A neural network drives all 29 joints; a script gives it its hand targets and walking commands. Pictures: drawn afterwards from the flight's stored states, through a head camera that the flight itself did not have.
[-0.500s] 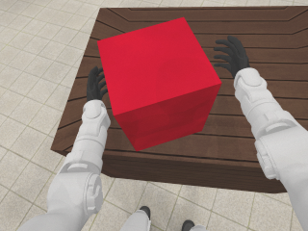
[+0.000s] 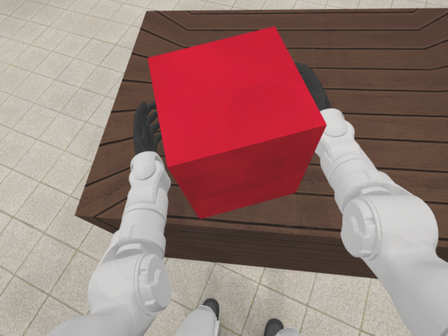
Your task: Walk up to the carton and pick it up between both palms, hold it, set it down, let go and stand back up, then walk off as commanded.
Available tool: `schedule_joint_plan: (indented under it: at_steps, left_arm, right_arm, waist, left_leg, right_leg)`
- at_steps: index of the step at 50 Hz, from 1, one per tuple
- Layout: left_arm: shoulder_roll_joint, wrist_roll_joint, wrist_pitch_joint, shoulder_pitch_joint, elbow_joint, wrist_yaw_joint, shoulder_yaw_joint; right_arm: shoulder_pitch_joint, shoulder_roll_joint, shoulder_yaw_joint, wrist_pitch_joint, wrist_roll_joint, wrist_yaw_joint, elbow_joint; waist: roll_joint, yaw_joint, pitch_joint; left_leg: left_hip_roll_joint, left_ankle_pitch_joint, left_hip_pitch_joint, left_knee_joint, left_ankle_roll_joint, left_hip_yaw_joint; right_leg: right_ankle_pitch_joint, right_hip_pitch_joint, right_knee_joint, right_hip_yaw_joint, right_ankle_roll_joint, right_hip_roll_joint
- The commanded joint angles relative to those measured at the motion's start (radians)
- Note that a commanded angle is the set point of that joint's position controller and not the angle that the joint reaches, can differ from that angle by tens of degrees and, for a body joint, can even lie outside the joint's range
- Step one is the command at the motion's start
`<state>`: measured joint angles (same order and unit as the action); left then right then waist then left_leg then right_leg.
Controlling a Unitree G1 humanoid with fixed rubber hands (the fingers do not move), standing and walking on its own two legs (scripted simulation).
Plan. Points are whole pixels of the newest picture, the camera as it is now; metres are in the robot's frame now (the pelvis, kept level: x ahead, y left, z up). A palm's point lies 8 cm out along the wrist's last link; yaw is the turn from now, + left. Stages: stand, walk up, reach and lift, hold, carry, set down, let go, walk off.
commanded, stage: reach and lift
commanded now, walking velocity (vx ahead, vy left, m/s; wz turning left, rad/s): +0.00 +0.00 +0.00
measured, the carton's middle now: (232, 135) +0.44 +0.10 +0.03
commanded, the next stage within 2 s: none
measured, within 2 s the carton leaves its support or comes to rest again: leaves its support in 2.00 s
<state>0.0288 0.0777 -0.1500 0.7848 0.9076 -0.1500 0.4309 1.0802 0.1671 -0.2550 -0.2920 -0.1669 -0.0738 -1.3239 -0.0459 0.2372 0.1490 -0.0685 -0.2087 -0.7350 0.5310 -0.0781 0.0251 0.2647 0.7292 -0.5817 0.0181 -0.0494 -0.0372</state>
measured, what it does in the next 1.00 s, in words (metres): stands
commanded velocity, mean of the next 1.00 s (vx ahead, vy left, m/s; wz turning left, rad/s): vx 0.00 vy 0.00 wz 0.00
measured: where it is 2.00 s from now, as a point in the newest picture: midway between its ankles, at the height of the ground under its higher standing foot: outside the picture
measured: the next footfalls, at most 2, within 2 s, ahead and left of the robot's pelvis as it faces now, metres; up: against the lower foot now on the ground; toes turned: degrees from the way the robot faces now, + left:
none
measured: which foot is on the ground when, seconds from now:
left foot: down 0.00-1.00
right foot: down 0.00-1.00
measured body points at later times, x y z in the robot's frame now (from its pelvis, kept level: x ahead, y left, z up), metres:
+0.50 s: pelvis +0.00 +0.00 +0.00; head +0.13 +0.00 +0.43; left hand +0.39 +0.26 +0.03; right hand +0.51 -0.03 +0.05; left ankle +0.00 +0.17 -0.72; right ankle -0.02 -0.09 -0.72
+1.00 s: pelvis +0.00 +0.00 +0.00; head +0.13 +0.00 +0.43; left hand +0.39 +0.25 +0.03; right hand +0.51 -0.03 +0.05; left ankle +0.00 +0.17 -0.72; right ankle -0.02 -0.09 -0.72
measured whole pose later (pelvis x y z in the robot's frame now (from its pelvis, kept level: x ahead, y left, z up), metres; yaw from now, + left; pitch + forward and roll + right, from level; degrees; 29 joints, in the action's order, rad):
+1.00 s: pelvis +0.00 +0.00 +0.00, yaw +0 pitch +24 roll +1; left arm 0.06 0.12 -0.18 0.78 0.91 -0.15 0.50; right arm 1.08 0.15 -0.33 -0.30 -0.23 -0.08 -1.33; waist -0.05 0.23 0.16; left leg -0.07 -0.21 -0.73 0.53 -0.08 0.02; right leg 0.26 0.73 -0.58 0.02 -0.05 -0.04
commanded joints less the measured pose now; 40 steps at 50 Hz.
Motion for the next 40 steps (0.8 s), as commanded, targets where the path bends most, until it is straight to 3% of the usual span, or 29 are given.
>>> schedule_joint_plan:
  at_steps: [1, 2, 3, 5, 6, 7, 8, 10, 13, 14, 16, 17, 18, 19, 21, 23, 24, 25, 26, 28, 30, 31, 32, 33, 35, 37, 38, 39, 40]
  left_arm:
    - [0.427, 0.162, -0.057, 0.438, -0.11, 0.112, -0.158]
    - [0.391, 0.19, -0.051, 0.409, -0.084, 0.119, -0.113]
    - [0.417, 0.174, -0.064, 0.445, -0.106, 0.112, -0.132]
    - [0.431, 0.182, -0.067, 0.433, -0.12, 0.106, -0.147]
    - [0.439, 0.188, -0.055, 0.405, -0.097, 0.113, -0.147]
    - [0.444, 0.171, -0.072, 0.442, -0.126, 0.106, -0.163]
    - [0.456, 0.181, -0.064, 0.426, -0.1, 0.11, -0.168]
    - [0.444, 0.193, -0.062, 0.401, -0.063, 0.11, -0.136]
    - [0.467, 0.168, -0.064, 0.422, -0.089, 0.101, -0.169]
    - [0.452, 0.175, -0.07, 0.419, -0.095, 0.105, -0.143]
    - [0.45, 0.194, -0.062, 0.398, -0.055, 0.118, -0.112]
    - [0.438, 0.197, -0.067, 0.42, -0.093, 0.11, -0.126]
    - [0.454, 0.198, -0.064, 0.411, -0.079, 0.114, -0.11]
    - [0.45, 0.218, -0.067, 0.432, -0.093, 0.112, -0.098]
    - [0.454, 0.194, -0.06, 0.427, -0.089, 0.108, -0.141]
    - [0.464, 0.194, -0.057, 0.423, -0.079, 0.11, -0.127]
    - [0.486, 0.202, -0.062, 0.431, -0.087, 0.105, -0.138]
    - [0.476, 0.191, -0.056, 0.437, -0.078, 0.11, -0.126]
    - [0.477, 0.188, -0.057, 0.413, -0.078, 0.111, -0.134]
    - [0.46, 0.196, -0.059, 0.409, -0.053, 0.116, -0.107]
    - [0.483, 0.183, -0.062, 0.424, -0.093, 0.109, -0.126]
    - [0.501, 0.215, -0.065, 0.419, -0.091, 0.109, -0.116]
    - [0.506, 0.193, -0.062, 0.404, -0.078, 0.105, -0.133]
    - [0.489, 0.196, -0.057, 0.409, -0.061, 0.107, -0.137]
    - [0.502, 0.204, -0.061, 0.423, -0.077, 0.103, -0.124]
    - [0.503, 0.227, -0.058, 0.412, -0.064, 0.109, -0.105]
    - [0.507, 0.207, -0.061, 0.431, -0.077, 0.105, -0.144]
    - [0.503, 0.199, -0.058, 0.42, -0.082, 0.105, -0.134]
    - [0.515, 0.208, -0.065, 0.411, -0.082, 0.106, -0.132]
  right_arm:
    - [0.426, -0.525, 0.062, -0.055, -0.127, -0.073, 0.071]
    - [0.4, -0.517, 0.079, -0.045, -0.13, -0.069, 0.059]
    - [0.406, -0.523, 0.061, -0.041, -0.148, -0.069, 0.044]
    - [0.42, -0.555, 0.071, -0.053, -0.129, -0.077, 0.101]
    - [0.397, -0.554, 0.053, -0.052, -0.148, -0.068, 0.074]
    - [0.438, -0.549, 0.071, -0.062, -0.151, -0.068, 0.105]
    - [0.411, -0.556, 0.046, -0.06, -0.16, -0.062, 0.08]
    - [0.404, -0.559, 0.046, -0.05, -0.153, -0.067, 0.069]
    - [0.398, -0.55, 0.02, -0.05, -0.157, -0.071, 0.04]
    - [0.385, -0.563, 0.054, -0.047, -0.157, -0.076, 0.052]
    - [0.38, -0.566, 0.064, -0.042, -0.156, -0.061, 0.027]
    - [0.376, -0.571, 0.047, -0.044, -0.169, -0.062, 0.025]
    - [0.382, -0.577, 0.06, -0.034, -0.163, -0.06, 0.034]
    - [0.392, -0.601, 0.049, -0.037, -0.156, -0.066, 0.037]
    - [0.394, -0.559, 0.009, -0.046, -0.167, -0.062, 0.032]
    - [0.391, -0.563, 0.031, -0.045, -0.165, -0.062, 0.036]
    - [0.392, -0.594, 0.012, -0.037, -0.17, -0.065, 0.029]
    - [0.402, -0.58, 0.002, -0.035, -0.178, -0.064, 0.012]
    - [0.381, -0.573, 0.017, -0.041, -0.176, -0.066, 0.026]
    - [0.382, -0.566, 0.009, -0.024, -0.191, -0.057, 0.012]
    - [0.378, -0.586, 0.03, -0.036, -0.182, -0.066, 0.018]
    - [0.384, -0.61, 0.031, -0.045, -0.177, -0.065, 0.012]
    - [0.372, -0.597, 0.027, -0.049, -0.172, -0.065, 0.008]
    - [0.376, -0.587, 0.023, -0.043, -0.174, -0.064, -0.01]
    - [0.439, -0.588, 0.026, -0.053, -0.173, -0.059, 0.02]
    - [0.395, -0.588, 0.01, -0.048, -0.19, -0.06, 0.0]
    - [0.402, -0.578, -0.007, -0.052, -0.179, -0.063, -0.008]
    - [0.404, -0.584, -0.005, -0.05, -0.181, -0.058, -0.005]
    - [0.397, -0.593, 0.016, -0.054, -0.19, -0.059, 0.014]
  waist:
    - [-0.046, 0.02, 0.83]
    - [-0.08, 0.038, 0.8]
    - [-0.076, 0.003, 0.812]
    - [-0.045, 0.029, 0.853]
    - [-0.051, 0.001, 0.822]
    - [-0.068, 0.006, 0.848]
    - [-0.084, -0.012, 0.829]
    - [-0.087, 0.013, 0.801]
    - [-0.038, 0.002, 0.831]
    - [-0.047, 0.032, 0.818]
    - [-0.1, 0.018, 0.775]
    - [-0.08, -0.006, 0.785]
    - [-0.091, 0.02, 0.771]
    - [-0.053, 0.028, 0.77]
    - [-0.058, -0.012, 0.79]
    - [-0.098, 0.003, 0.796]
    - [-0.047, 0.009, 0.805]
    - [-0.077, -0.002, 0.793]
    - [-0.071, -0.006, 0.788]
    - [-0.115, 0.001, 0.784]
    - [-0.063, 0.001, 0.803]
    - [-0.048, 0.027, 0.805]
    - [-0.083, 0.009, 0.805]
    - [-0.065, -0.007, 0.81]
    - [-0.068, 0.015, 0.836]
    - [-0.069, 0.01, 0.789]
    - [-0.04, -0.002, 0.808]
    - [-0.061, 0.002, 0.82]
    - [-0.063, 0.019, 0.837]
  left_leg:
    - [0.076, 0.5, 0.096, -0.065, 0.041, -0.173]
    - [0.082, 0.441, 0.055, -0.076, 0.062, -0.19]
    - [0.082, 0.446, 0.056, -0.084, 0.054, -0.184]
    - [0.086, 0.464, 0.078, -0.078, 0.049, -0.185]
    - [0.086, 0.471, 0.086, -0.082, 0.052, -0.184]
    - [0.09, 0.458, 0.05, -0.079, 0.049, -0.191]
    - [0.084, 0.464, 0.079, -0.076, 0.056, -0.179]
    - [0.079, 0.459, 0.078, -0.079, 0.053, -0.178]
    - [0.087, 0.482, 0.099, -0.056, 0.045, -0.19]
    - [0.089, 0.474, 0.076, -0.061, 0.052, -0.193]
    - [0.083, 0.426, 0.028, -0.081, 0.06, -0.17]
    - [0.077, 0.426, 0.039, -0.103, 0.061, -0.178]
    - [0.085, 0.42, 0.022, -0.096, 0.058, -0.178]
    - [0.087, 0.42, 0.035, -0.097, 0.06, -0.182]
    - [0.081, 0.447, 0.09, -0.087, 0.058, -0.186]
    - [0.079, 0.458, 0.096, -0.08, 0.056, -0.18]
    - [0.078, 0.466, 0.094, -0.073, 0.048, -0.19]
    - [0.083, 0.467, 0.098, -0.063, 0.056, -0.189]
    - [0.088, 0.483, 0.098, -0.059, 0.054, -0.192]
    - [0.084, 0.439, 0.086, -0.078, 0.061, -0.187]
    - [0.082, 0.47, 0.081, -0.08, 0.052, -0.182]
    - [0.075, 0.478, 0.083, -0.067, 0.054, -0.179]
    - [0.082, 0.504, 0.103, -0.068, 0.054, -0.187]
    - [0.082, 0.493, 0.1, -0.062, 0.049, -0.184]
    - [0.074, 0.497, 0.118, -0.057, 0.045, -0.171]
    - [0.081, 0.47, 0.095, -0.072, 0.046, -0.187]
    - [0.074, 0.468, 0.101, -0.061, 0.044, -0.181]
    - [0.079, 0.479, 0.113, -0.052, 0.044, -0.192]
    - [0.081, 0.487, 0.094, -0.066, 0.047, -0.183]
  right_leg:
    - [-0.828, -0.722, 0.039, 0.051, 0.089, 0.036]
    - [-0.816, -0.75, 0.043, 0.04, 0.095, 0.047]
    - [-0.791, -0.767, 0.042, 0.043, 0.088, 0.039]
    - [-0.802, -0.741, 0.04, 0.039, 0.096, 0.036]
    - [-0.839, -0.759, 0.04, 0.042, 0.088, 0.039]
    - [-0.842, -0.772, 0.037, 0.044, 0.091, 0.034]
    - [-0.866, -0.754, 0.03, 0.048, 0.098, 0.039]
    - [-0.837, -0.756, 0.028, 0.049, 0.1, 0.039]
    - [-0.749, -0.701, 0.052, 0.047, 0.079, 0.03]
    - [-0.772, -0.716, 0.039, 0.044, 0.086, 0.035]
    - [-0.888, -0.793, 0.022, 0.044, 0.107, 0.053]
    - [-0.853, -0.802, 0.032, 0.04, 0.115, 0.058]
    - [-0.843, -0.802, 0.034, 0.04, 0.105, 0.048]
    - [-0.85, -0.79, 0.026, 0.034, 0.113, 0.061]
    - [-0.761, -0.745, 0.052, 0.054, 0.096, 0.041]
    - [-0.78, -0.733, 0.048, 0.05, 0.098, 0.038]
    - [-0.733, -0.71, 0.048, 0.043, 0.084, 0.037]
    - [-0.752, -0.709, 0.054, 0.048, 0.09, 0.038]
    - [-0.817, -0.705, 0.04, 0.05, 0.094, 0.039]
    - [-0.775, -0.744, 0.056, 0.049, 0.092, 0.041]
    - [-0.801, -0.738, 0.035, 0.049, 0.1, 0.042]
    - [-0.781, -0.701, 0.036, 0.042, 0.094, 0.047]
    - [-0.781, -0.72, 0.049, 0.055, 0.087, 0.021]
    - [-0.775, -0.707, 0.051, 0.045, 0.083, 0.034]
    - [-0.784, -0.7, 0.045, 0.045, 0.088, 0.04]
    - [-0.758, -0.718, 0.056, 0.046, 0.084, 0.043]
    - [-0.75, -0.677, 0.052, 0.046, 0.085, 0.045]
    - [-0.709, -0.678, 0.052, 0.049, 0.082, 0.032]
    - [-0.748, -0.699, 0.066, 0.05, 0.075, 0.041]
